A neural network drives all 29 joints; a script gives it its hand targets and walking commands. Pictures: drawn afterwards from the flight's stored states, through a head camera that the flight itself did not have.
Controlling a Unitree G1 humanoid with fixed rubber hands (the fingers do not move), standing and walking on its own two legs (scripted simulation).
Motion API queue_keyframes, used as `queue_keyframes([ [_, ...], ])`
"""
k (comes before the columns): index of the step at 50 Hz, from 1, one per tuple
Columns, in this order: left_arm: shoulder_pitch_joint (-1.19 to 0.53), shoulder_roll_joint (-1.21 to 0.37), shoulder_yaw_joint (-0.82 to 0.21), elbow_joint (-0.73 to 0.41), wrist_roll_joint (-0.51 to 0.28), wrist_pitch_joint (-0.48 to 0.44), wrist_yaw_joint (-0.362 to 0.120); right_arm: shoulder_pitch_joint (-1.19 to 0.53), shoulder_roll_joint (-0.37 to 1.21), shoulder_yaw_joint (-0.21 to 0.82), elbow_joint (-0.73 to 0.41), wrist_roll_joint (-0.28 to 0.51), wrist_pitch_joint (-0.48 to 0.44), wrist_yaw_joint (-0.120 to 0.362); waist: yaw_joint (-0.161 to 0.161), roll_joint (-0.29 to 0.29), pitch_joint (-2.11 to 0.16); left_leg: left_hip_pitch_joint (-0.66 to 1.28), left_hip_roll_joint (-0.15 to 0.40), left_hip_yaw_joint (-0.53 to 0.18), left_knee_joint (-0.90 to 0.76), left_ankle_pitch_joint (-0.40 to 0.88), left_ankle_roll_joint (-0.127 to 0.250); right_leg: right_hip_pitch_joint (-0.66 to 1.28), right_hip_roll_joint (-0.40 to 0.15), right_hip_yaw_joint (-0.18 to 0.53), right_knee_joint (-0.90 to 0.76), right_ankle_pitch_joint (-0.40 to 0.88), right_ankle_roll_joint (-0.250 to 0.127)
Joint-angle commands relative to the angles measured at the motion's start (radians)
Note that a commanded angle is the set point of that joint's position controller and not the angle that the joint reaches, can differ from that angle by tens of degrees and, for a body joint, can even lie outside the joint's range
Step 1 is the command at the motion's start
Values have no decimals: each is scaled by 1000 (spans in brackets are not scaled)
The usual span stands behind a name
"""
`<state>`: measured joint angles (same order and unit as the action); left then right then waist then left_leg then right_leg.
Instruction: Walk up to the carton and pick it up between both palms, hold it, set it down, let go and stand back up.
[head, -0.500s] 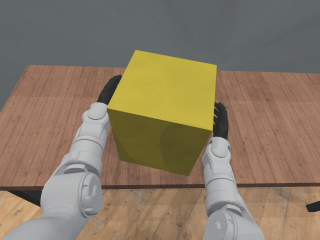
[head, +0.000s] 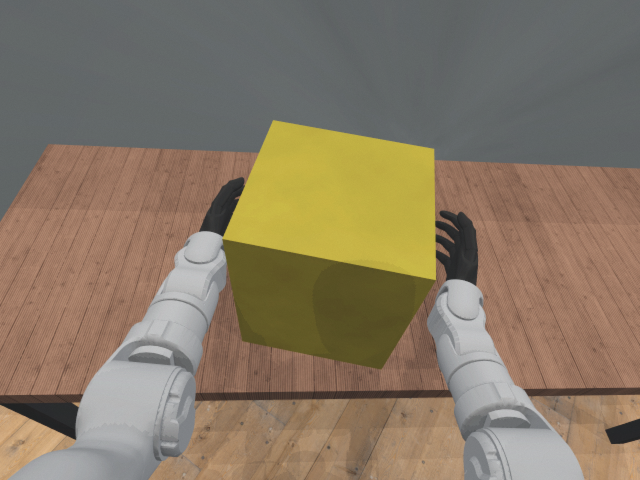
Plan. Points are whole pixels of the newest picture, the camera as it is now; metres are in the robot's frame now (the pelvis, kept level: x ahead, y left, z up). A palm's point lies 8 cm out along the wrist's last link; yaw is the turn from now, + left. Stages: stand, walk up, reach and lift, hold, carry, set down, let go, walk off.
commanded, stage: set down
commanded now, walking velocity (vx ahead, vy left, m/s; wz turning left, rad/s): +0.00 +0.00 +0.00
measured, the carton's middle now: (330, 252) +0.40 -0.05 +0.04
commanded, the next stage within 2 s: none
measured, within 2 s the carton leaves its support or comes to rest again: neither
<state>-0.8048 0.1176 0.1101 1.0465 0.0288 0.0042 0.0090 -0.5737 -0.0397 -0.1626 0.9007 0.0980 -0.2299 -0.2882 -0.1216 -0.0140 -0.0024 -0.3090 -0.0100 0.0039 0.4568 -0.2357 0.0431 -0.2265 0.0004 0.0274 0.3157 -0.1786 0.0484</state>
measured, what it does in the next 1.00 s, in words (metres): stands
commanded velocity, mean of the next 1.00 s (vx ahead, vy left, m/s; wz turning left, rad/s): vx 0.00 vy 0.00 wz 0.00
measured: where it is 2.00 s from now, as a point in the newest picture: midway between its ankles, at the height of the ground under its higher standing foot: outside the picture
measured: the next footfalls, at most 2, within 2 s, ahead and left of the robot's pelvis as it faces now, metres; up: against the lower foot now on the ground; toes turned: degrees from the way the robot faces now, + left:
none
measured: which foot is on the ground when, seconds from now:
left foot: down 0.00-1.00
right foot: down 0.00-1.00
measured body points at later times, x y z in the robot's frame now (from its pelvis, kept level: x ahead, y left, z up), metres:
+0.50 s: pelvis -0.02 +0.00 +0.00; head +0.01 +0.02 +0.45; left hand +0.39 +0.15 +0.05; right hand +0.30 -0.22 +0.03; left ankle -0.01 +0.09 -0.74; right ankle -0.02 -0.15 -0.74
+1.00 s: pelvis -0.03 +0.00 +0.00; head -0.01 +0.02 +0.45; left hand +0.34 +0.19 +0.06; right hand +0.24 -0.22 +0.04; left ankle -0.01 +0.09 -0.74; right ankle -0.02 -0.15 -0.74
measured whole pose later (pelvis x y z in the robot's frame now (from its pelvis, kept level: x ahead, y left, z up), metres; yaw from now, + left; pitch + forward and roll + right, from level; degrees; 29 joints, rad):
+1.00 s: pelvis -0.03 +0.00 +0.00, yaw +0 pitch +2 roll -2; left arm -0.29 0.30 0.11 0.32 -0.12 0.28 -0.13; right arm -0.07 -0.04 -0.02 0.26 0.21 0.05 -0.34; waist -0.12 -0.01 -0.01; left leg -0.31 -0.01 0.00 0.46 -0.19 0.04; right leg -0.23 0.00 0.03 0.32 -0.14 0.05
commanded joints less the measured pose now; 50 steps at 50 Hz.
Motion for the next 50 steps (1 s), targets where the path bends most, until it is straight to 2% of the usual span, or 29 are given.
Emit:
queue_keyframes([
  [1,-355,231,-87,-219,-78,-25,-41,-280,-134,64,-103,94,-14,-35,-119,68,-595,348,9,29,61,519,-124,55,65,-89,47,630,-22],
  [7,-283,243,-67,-341,-90,10,-67,-244,-135,66,-238,103,-47,-52,-105,77,-617,407,18,17,80,615,-135,47,74,-94,49,670,-16],
  [13,-199,241,-99,-492,-130,56,-85,-197,-125,79,-394,113,-66,-61,-84,77,-610,449,28,10,103,671,-139,7,83,-102,43,633,-22],
  [19,-95,281,-101,-616,-149,102,-102,-107,-110,109,-543,128,-37,-67,-46,52,-572,443,22,20,89,590,-122,52,78,-99,39,576,-25],
  [26,-29,349,-82,-705,-164,143,-115,-24,-111,112,-651,145,63,-69,-2,26,-475,414,17,44,29,359,-89,113,62,-95,21,382,-32],
  [33,13,381,-107,-740,-215,163,-123,21,-95,86,-763,131,157,-68,7,26,-420,368,26,46,-12,181,-71,106,54,-92,16,209,-43],
  [39,115,393,-103,-808,-231,198,-138,124,-81,109,-873,142,207,-72,30,37,-400,381,28,41,-19,188,-74,118,52,-84,13,204,-47],
  [46,281,407,-68,-953,-221,238,-157,295,-77,149,-1025,157,234,-74,74,39,-382,432,22,45,-7,281,-78,123,51,-80,7,240,-46],
  [50,366,417,-63,-1036,-228,245,-162,382,-74,152,-1115,153,252,-72,93,41,-354,429,21,45,-13,264,-74,115,46,-77,5,208,-49],
])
